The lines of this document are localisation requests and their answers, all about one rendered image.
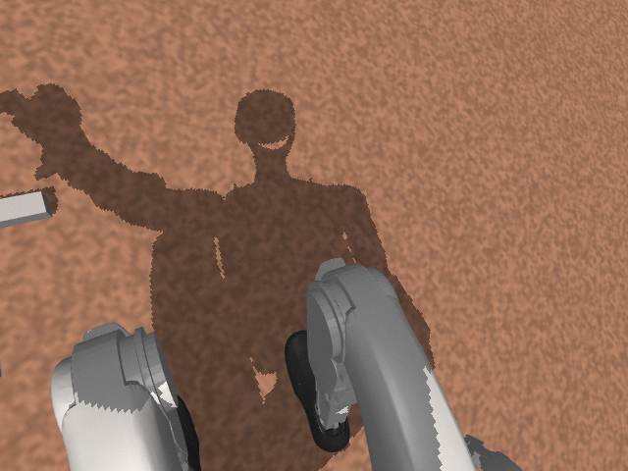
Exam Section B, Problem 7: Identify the right robot hand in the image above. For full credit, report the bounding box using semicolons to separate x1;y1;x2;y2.
464;435;522;471

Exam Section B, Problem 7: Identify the right robot foot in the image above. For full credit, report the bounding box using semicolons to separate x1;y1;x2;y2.
285;331;350;452

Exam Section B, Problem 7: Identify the small box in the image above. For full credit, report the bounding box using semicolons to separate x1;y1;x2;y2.
0;191;53;229

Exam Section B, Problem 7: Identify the left robot foot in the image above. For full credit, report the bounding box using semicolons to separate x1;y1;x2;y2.
177;395;201;471

